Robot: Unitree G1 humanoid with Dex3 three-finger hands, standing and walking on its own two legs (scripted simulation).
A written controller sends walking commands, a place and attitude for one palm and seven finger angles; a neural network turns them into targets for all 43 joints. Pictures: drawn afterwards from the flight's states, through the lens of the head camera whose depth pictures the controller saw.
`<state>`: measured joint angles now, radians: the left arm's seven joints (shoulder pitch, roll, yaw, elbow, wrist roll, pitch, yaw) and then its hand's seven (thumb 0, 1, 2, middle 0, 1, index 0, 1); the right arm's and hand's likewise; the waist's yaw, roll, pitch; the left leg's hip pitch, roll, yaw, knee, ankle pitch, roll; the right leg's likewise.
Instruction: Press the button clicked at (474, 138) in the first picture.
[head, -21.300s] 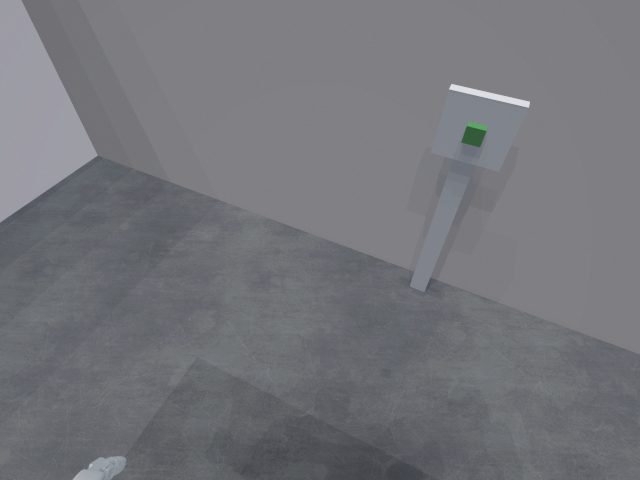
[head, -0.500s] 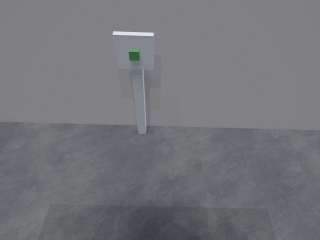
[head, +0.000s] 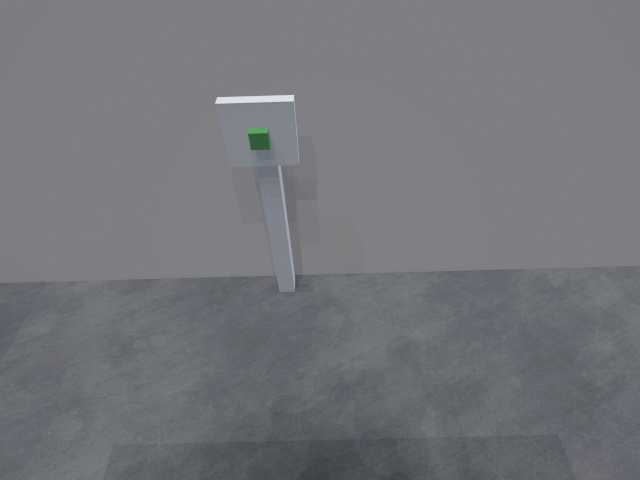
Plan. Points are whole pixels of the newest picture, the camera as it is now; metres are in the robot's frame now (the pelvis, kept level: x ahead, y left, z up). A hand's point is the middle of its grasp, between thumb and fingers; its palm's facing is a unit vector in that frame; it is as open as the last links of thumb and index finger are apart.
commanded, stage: let the arm hang, fingers relaxed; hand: left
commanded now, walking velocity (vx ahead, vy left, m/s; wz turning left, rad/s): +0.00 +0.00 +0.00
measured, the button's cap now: (259, 138) +0.86 +0.19 -0.06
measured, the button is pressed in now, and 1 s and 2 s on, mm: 0 0 0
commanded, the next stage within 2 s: stand and wait in 0.12 s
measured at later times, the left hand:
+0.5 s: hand out of the picture +0.07 +0.22 -0.16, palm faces -0.01 -0.94 -0.33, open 7.4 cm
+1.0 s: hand out of the picture +0.10 +0.22 -0.16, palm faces -0.03 -0.95 -0.32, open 7.4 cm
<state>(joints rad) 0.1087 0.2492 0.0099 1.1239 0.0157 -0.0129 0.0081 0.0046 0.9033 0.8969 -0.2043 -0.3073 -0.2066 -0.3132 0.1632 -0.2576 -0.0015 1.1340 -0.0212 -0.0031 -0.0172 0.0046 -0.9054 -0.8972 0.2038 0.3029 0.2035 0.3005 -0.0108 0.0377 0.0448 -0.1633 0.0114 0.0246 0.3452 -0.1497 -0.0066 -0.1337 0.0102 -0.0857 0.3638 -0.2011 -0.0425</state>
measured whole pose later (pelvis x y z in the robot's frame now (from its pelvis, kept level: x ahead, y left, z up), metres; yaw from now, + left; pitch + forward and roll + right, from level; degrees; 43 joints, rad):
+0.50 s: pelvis +0.02 -0.02 +0.00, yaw +0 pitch -1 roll +0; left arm 0.14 0.28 0.02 1.15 0.01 -0.01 0.01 0.01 0.90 0.90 -0.20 -0.30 -0.20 -0.30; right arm 0.15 -0.30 -0.01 1.14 -0.02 0.00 -0.02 0.01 -0.91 -0.90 0.20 0.30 0.20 0.30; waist 0.00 0.03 0.07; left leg -0.13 0.04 0.02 0.32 -0.17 -0.03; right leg -0.09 0.04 -0.09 0.31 -0.20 -0.06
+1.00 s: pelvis +0.03 -0.01 +0.00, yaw -1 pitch -1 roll +0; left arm 0.12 0.28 0.02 1.13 0.01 -0.02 0.01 0.01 0.90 0.90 -0.20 -0.30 -0.20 -0.30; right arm 0.15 -0.29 0.00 1.13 -0.02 0.00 -0.02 0.00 -0.90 -0.90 0.20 0.30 0.20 0.30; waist -0.01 0.02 0.06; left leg -0.11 0.04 0.03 0.31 -0.17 -0.03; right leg -0.07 0.04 -0.08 0.29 -0.20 -0.06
